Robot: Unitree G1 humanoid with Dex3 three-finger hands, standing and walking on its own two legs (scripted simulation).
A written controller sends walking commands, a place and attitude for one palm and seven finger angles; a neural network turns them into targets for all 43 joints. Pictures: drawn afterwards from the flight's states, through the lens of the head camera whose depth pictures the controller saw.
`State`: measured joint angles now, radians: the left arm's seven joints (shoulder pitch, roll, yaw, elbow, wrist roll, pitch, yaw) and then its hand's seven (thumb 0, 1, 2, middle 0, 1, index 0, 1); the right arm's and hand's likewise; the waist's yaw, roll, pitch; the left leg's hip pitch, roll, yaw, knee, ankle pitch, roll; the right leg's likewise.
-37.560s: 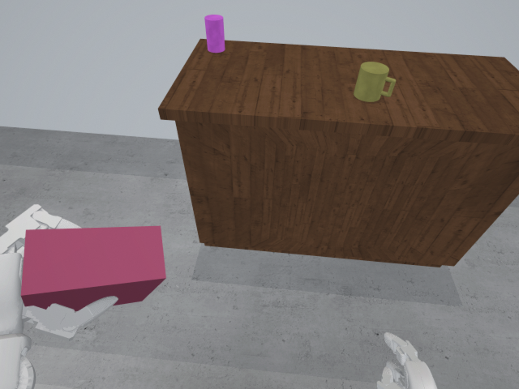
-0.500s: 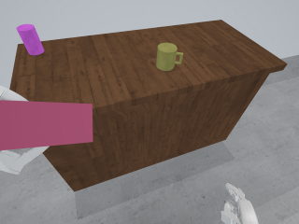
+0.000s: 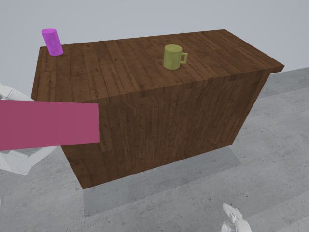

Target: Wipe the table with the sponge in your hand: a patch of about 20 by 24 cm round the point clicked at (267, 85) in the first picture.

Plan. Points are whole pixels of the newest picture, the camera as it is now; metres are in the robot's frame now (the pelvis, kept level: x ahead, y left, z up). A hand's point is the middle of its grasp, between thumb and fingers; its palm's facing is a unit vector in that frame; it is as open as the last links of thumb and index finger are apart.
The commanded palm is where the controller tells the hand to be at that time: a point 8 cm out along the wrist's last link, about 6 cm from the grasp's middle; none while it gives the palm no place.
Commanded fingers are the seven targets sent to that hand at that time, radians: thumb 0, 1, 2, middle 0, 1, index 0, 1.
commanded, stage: stop stepping back and stand still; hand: left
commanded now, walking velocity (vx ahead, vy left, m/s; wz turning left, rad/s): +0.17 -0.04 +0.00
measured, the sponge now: (62, 125) +0.23 +0.19 +0.23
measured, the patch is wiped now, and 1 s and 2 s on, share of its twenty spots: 1.00 1.00 1.00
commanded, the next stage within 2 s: stand and wait in 1.12 s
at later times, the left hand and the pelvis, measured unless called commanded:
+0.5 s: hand (41, 118) +0.23 +0.22 +0.25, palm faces +0.49 -0.79 -0.35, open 10.1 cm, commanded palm +0.17 +0.26 +0.25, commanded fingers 0.00 0.10 1.30 -1.20 -1.60 -1.20 -1.60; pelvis +0.02 -0.02 +0.01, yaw +2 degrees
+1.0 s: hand (22, 128) +0.22 +0.25 +0.24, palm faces +0.46 -0.83 -0.33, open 10.1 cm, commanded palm +0.17 +0.29 +0.25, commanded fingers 0.00 0.10 1.30 -1.20 -1.60 -1.20 -1.60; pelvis +0.01 +0.01 +0.02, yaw +1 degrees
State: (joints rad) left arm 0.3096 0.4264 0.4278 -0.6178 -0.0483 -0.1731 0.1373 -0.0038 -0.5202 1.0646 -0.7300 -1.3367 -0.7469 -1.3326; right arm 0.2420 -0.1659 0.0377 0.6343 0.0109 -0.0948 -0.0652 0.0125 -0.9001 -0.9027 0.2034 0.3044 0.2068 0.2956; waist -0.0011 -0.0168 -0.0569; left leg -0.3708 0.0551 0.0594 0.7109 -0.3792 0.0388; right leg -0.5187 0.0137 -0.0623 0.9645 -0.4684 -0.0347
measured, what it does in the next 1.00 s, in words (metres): steps on the spot: right foot, then left foot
